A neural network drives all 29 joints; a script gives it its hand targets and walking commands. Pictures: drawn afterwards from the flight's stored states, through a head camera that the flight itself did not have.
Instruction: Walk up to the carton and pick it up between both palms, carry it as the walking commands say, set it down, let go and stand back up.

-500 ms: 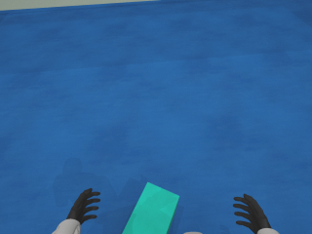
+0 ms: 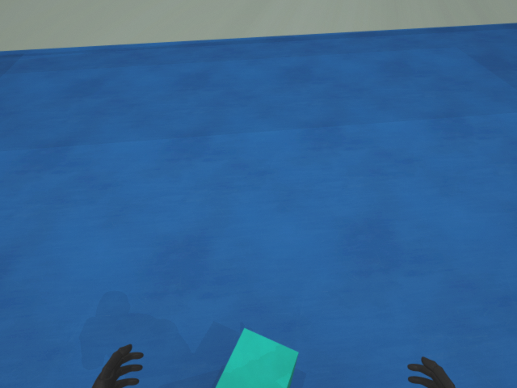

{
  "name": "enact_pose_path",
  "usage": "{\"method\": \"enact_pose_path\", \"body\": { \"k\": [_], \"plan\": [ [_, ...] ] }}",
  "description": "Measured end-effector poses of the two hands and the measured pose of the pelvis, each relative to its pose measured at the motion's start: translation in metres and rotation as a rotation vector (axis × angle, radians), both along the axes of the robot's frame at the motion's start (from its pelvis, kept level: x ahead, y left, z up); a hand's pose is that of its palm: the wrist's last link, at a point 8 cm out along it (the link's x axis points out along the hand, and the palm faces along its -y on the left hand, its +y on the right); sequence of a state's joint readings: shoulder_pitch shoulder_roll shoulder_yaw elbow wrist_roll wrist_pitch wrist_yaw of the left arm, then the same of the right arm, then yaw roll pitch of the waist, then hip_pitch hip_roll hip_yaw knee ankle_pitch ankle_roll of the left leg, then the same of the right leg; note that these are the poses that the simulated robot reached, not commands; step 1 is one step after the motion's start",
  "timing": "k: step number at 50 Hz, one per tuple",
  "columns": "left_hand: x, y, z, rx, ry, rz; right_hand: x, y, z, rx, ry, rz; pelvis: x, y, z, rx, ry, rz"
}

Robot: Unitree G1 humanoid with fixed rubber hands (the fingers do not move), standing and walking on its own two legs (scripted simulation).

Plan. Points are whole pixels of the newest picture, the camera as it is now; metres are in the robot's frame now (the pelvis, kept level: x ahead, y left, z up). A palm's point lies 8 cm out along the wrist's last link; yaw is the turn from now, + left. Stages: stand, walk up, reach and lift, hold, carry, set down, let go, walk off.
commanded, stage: stand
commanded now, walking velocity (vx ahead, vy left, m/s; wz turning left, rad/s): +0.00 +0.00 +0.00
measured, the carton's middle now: out of the picture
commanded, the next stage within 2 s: none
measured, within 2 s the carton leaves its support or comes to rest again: neither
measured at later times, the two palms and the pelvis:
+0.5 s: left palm out of the picture +0.15 +0.27 -0.08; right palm out of the picture +0.10 -0.28 -0.09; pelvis +0.01 +0.00 +0.00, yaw +0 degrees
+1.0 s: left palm out of the picture +0.11 +0.27 -0.09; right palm out of the picture +0.05 -0.28 -0.11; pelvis -0.01 +0.00 +0.00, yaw +0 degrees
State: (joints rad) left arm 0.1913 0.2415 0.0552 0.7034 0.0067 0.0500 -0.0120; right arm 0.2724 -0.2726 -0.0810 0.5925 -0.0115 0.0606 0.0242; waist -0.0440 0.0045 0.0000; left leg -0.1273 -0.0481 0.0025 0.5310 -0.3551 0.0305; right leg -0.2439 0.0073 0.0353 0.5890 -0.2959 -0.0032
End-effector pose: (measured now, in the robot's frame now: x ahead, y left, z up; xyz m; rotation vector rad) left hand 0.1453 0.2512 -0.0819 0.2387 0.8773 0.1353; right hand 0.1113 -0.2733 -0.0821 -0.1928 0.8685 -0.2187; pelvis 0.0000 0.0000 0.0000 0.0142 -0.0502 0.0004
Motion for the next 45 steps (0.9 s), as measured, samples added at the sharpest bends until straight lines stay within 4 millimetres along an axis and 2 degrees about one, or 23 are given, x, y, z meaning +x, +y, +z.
{"method": "enact_pose_path", "body": {
  "k": [9,25,32,45],
  "plan": [
    [0.011,0.014,0.0,0.026,-0.006,0.002,-0.003,0.0,-0.008,-0.016,0.035,-0.018,0.012,0.003,0.0,-0.005,0.02,0.0],
    [0.004,0.016,-0.002,0.029,-0.011,0.018,-0.008,-0.003,-0.009,-0.028,0.016,-0.038,0.011,0.003,0.0,-0.004,0.018,0.0],
    [-0.004,0.017,-0.004,0.029,0.005,0.026,-0.015,-0.004,-0.012,-0.026,0.024,-0.044,0.008,0.002,0.0,-0.003,0.014,0.0],
    [-0.028,0.016,-0.009,0.034,0.042,0.044,-0.046,-0.009,-0.023,-0.019,0.089,-0.069,-0.004,-0.001,0.0,0.002,-0.003,0.0]
  ]
}}
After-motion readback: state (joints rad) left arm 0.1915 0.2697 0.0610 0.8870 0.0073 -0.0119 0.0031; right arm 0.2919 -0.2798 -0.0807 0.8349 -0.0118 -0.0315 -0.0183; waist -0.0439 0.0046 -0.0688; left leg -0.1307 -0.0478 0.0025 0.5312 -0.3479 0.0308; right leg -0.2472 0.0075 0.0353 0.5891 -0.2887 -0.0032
